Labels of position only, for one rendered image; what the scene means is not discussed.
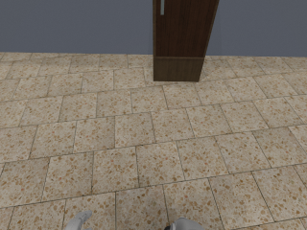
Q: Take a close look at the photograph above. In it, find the robot right thigh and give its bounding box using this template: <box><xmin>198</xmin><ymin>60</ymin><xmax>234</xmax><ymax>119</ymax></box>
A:
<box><xmin>170</xmin><ymin>218</ymin><xmax>205</xmax><ymax>230</ymax></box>

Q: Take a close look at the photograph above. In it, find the left robot hand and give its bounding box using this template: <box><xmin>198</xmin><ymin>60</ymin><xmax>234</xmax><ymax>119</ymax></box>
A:
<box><xmin>64</xmin><ymin>210</ymin><xmax>92</xmax><ymax>230</ymax></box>

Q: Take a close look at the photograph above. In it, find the cupboard door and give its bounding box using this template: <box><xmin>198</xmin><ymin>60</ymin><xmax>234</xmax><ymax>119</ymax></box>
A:
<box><xmin>155</xmin><ymin>0</ymin><xmax>217</xmax><ymax>58</ymax></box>

